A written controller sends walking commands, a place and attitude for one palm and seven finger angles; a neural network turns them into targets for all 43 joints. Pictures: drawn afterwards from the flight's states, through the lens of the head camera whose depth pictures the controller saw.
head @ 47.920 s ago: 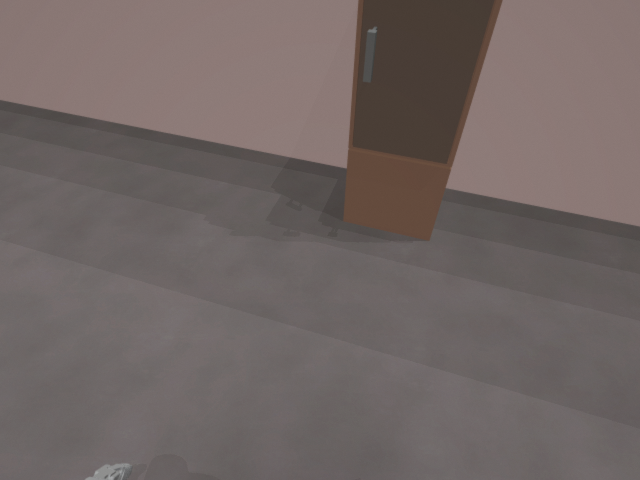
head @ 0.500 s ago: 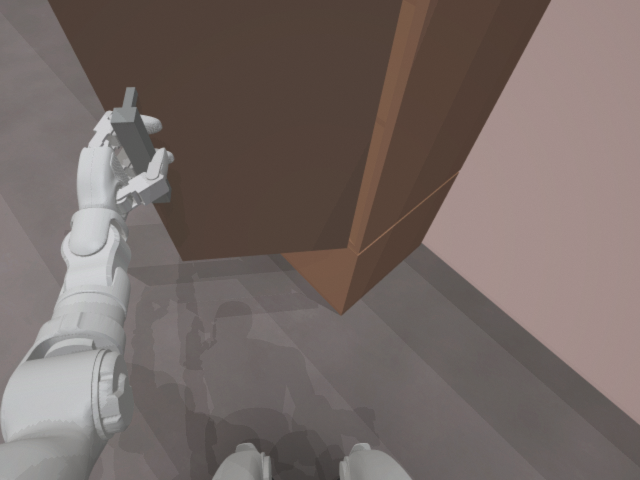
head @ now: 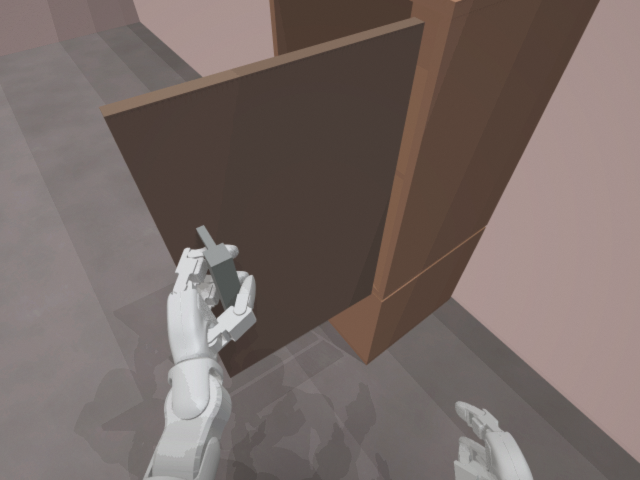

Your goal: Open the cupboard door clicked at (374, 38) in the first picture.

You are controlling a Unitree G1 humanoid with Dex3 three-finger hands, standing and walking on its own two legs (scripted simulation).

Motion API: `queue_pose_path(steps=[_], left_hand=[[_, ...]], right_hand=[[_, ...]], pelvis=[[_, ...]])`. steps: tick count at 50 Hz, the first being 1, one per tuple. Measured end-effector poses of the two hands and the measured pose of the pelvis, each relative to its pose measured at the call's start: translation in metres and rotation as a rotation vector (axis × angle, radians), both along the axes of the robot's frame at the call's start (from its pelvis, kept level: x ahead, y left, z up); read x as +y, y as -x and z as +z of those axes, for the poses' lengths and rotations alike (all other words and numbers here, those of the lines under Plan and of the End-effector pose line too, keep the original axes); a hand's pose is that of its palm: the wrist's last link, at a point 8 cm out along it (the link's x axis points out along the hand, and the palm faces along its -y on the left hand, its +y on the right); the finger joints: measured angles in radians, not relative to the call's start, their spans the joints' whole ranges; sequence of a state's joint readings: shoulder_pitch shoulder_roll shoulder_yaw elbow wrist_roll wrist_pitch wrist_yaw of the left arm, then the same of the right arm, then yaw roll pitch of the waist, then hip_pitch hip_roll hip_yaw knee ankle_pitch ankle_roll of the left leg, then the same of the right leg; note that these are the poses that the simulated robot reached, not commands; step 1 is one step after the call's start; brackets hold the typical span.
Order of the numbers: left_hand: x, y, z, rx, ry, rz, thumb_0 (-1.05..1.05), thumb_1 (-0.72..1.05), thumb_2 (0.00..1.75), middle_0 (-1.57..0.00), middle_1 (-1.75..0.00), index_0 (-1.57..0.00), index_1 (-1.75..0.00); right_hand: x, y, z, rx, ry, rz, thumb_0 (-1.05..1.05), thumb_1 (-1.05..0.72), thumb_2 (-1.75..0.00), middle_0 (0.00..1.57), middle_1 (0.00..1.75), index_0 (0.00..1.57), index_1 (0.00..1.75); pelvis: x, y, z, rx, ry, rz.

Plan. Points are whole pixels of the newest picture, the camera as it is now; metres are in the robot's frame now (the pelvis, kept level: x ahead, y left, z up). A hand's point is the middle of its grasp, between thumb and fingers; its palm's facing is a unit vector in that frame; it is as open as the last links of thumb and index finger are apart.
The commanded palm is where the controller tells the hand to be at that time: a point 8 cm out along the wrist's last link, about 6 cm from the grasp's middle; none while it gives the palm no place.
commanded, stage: pull the door open along its arc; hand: left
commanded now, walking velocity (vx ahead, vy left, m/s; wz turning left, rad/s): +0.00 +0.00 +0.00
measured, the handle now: (222, 278) +0.36 +0.14 +0.06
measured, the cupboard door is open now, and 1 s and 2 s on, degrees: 86 95 96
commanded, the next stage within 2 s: open thumb and fingers to let go in 0.28 s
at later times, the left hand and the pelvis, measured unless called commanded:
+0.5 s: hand (281, 328) +0.28 +0.06 +0.07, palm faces +0.43 -0.90 -0.01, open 6.5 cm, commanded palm +0.23 +0.11 +0.06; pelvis +0.00 -0.05 +0.00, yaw +5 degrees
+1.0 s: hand (268, 335) +0.28 +0.07 +0.06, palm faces +0.40 -0.91 +0.02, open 13.7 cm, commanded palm +0.23 +0.11 +0.06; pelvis -0.01 -0.02 +0.00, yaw +4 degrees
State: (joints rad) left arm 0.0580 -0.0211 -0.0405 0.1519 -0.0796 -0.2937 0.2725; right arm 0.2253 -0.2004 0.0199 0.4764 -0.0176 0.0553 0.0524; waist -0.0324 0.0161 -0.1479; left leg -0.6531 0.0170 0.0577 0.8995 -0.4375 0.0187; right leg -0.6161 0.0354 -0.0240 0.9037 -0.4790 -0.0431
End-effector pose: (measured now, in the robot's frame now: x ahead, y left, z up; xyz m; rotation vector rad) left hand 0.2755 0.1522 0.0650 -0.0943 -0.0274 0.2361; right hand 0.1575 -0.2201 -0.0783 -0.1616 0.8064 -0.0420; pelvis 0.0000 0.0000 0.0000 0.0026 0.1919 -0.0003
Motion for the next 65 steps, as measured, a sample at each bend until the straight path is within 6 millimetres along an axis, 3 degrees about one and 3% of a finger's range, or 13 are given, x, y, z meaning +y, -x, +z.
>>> queue_pose_path(steps=[4,9,21,31,47,54,62,65], left_hand=[[-0.017,0.015,0.002,0.020,-0.018,0.070,0.02,0.61,0.67,-0.33,-1.28,-0.32,-1.28],[-0.033,0.026,0.006,0.056,-0.047,0.156,0.02,0.61,0.70,-0.33,-1.25,-0.32,-1.30],[-0.057,0.038,0.006,0.075,-0.103,0.190,0.00,0.64,0.75,-0.30,-1.29,-0.30,-1.32],[-0.053,0.033,-0.009,0.112,-0.099,0.197,0.01,0.49,0.72,-0.35,-1.30,-0.34,-1.31],[-0.042,0.037,-0.004,0.059,-0.065,0.180,0.00,-0.34,0.37,-0.30,-1.17,-0.31,-1.18],[-0.039,0.041,-0.004,0.048,-0.083,0.162,-0.01,-0.46,0.31,-0.26,-0.94,-0.26,-0.94],[-0.041,0.037,-0.005,0.040,-0.090,0.113,-0.01,-0.49,0.30,-0.22,-0.60,-0.22,-0.59],[-0.039,0.036,-0.004,0.042,-0.090,0.110,-0.01,-0.50,0.30,-0.25,-0.54,-0.24,-0.53]], right_hand=[[0.005,-0.020,0.004,-0.037,-0.013,0.043,0.01,-0.91,-0.89,0.20,0.30,0.20,0.30],[0.004,-0.030,0.003,-0.035,-0.019,0.071,0.01,-0.91,-0.89,0.20,0.30,0.20,0.30],[-0.030,-0.018,-0.014,0.030,0.017,0.069,0.01,-0.91,-0.89,0.20,0.30,0.20,0.30],[-0.046,-0.007,-0.024,0.070,0.038,0.041,0.01,-0.91,-0.89,0.20,0.30,0.20,0.30],[-0.020,-0.001,-0.019,0.027,0.024,0.047,0.01,-0.91,-0.89,0.20,0.30,0.20,0.30],[-0.003,-0.001,-0.014,-0.008,0.025,0.057,0.01,-0.91,-0.89,0.20,0.30,0.20,0.30],[0.015,0.001,-0.014,-0.021,0.018,0.070,0.01,-0.91,-0.89,0.20,0.30,0.20,0.30],[0.020,0.002,-0.014,-0.019,0.014,0.074,0.01,-0.91,-0.89,0.20,0.30,0.20,0.30]], pelvis=[[-0.009,-0.001,-0.001,-0.015,-0.005,0.015],[-0.021,-0.005,0.000,-0.027,-0.011,0.033],[-0.043,-0.009,0.000,-0.028,-0.027,0.075],[-0.048,-0.002,-0.002,-0.012,-0.035,0.075],[-0.028,0.008,-0.003,-0.022,-0.016,0.067],[-0.015,0.012,-0.005,-0.029,-0.002,0.062],[-0.003,0.020,-0.009,-0.034,0.013,0.060],[0.000,0.022,-0.009,-0.037,0.016,0.060]])
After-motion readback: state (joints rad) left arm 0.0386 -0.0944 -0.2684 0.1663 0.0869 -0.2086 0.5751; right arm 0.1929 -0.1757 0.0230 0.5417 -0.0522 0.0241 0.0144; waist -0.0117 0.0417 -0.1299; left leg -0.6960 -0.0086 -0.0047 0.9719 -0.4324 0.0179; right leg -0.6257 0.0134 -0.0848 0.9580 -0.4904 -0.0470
